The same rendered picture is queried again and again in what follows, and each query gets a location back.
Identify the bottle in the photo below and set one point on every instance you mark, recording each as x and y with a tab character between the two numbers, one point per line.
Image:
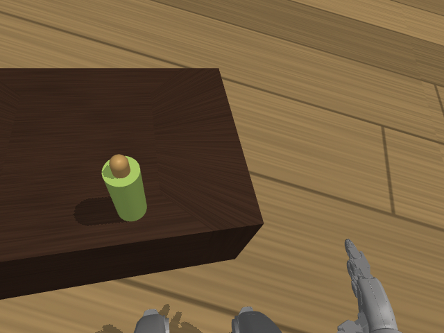
123	179

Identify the right robot hand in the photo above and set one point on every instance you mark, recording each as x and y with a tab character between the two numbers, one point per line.
375	311

